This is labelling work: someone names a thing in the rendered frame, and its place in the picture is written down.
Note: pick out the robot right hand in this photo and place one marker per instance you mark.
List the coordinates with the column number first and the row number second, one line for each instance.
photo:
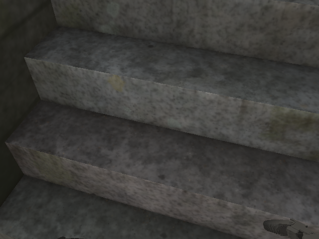
column 291, row 228

